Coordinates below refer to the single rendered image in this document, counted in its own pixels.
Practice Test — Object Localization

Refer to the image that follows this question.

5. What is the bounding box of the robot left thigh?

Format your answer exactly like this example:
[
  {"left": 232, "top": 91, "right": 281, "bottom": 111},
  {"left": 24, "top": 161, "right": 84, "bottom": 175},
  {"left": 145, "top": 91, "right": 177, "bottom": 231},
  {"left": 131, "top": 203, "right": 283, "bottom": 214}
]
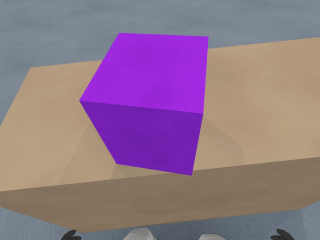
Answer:
[{"left": 123, "top": 228, "right": 156, "bottom": 240}]

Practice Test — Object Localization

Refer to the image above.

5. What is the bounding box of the robot left hand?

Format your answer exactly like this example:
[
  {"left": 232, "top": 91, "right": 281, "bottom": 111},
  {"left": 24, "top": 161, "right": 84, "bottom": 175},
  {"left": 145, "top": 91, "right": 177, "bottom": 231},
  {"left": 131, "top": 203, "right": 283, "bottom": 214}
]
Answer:
[{"left": 61, "top": 229, "right": 82, "bottom": 240}]

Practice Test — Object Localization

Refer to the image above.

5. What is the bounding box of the pedestal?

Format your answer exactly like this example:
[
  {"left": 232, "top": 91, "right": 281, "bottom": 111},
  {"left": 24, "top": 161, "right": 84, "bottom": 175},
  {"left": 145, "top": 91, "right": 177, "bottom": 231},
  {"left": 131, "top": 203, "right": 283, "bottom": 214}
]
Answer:
[{"left": 0, "top": 37, "right": 320, "bottom": 233}]

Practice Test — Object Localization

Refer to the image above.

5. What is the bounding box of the robot right hand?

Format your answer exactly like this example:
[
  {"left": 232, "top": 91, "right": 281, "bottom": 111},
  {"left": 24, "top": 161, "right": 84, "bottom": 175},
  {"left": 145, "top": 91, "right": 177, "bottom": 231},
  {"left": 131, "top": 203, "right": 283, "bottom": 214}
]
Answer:
[{"left": 270, "top": 228, "right": 295, "bottom": 240}]

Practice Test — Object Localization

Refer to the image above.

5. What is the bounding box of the carton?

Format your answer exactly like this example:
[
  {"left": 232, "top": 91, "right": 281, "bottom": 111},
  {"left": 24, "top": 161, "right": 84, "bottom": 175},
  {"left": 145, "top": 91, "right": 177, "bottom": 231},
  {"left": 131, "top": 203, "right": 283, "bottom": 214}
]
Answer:
[{"left": 79, "top": 33, "right": 209, "bottom": 176}]

